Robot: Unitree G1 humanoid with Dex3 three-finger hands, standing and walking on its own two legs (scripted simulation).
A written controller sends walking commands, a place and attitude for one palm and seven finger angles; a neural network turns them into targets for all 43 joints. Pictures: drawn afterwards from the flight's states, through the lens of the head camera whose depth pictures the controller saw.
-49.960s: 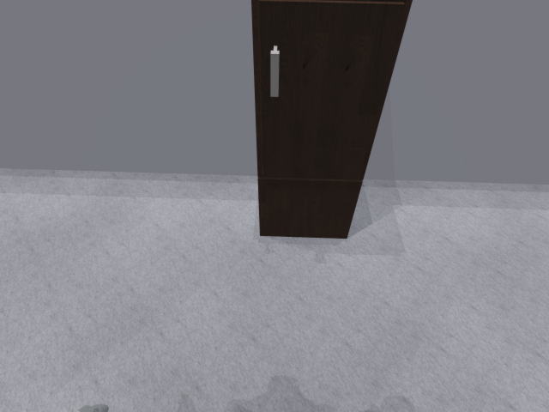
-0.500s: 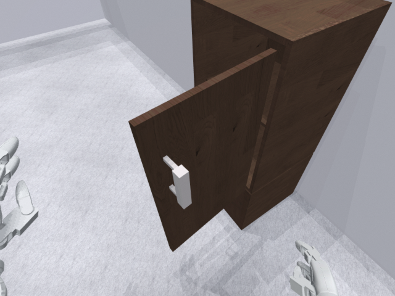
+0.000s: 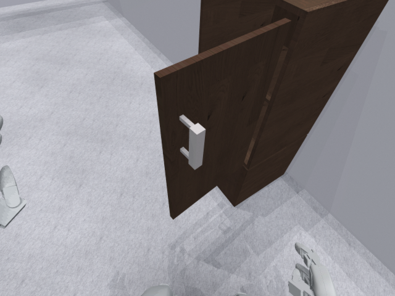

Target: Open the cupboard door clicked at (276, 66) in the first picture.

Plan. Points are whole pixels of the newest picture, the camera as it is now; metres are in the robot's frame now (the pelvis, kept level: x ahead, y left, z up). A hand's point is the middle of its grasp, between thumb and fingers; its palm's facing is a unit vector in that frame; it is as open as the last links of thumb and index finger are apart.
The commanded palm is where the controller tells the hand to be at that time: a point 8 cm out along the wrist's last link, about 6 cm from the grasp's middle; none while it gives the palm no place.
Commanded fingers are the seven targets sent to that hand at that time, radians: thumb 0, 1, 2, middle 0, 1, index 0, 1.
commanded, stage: step back with the hand held close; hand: left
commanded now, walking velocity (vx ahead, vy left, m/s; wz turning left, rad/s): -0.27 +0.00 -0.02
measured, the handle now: (190, 142) +0.41 +0.05 +0.07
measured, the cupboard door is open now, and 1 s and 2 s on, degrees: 97 97 97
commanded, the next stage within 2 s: stop stepping back and stand still in 0.52 s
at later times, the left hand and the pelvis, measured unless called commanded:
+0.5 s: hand out of the picture +0.14 +0.25 +0.17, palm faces +0.37 -0.80 -0.47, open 7.4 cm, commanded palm +0.08 +0.30 +0.19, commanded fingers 0.00 0.90 0.90 -0.20 -0.30 -0.20 -0.30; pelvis -0.07 +0.00 +0.01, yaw -2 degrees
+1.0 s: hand out of the picture +0.02 +0.26 +0.18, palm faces +0.41 -0.79 -0.46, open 7.4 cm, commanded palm -0.02 +0.29 +0.19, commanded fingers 0.00 0.90 0.90 -0.20 -0.30 -0.20 -0.30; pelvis -0.17 -0.01 +0.02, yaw -2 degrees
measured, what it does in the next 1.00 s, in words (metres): walks backwards: right foot, then right foot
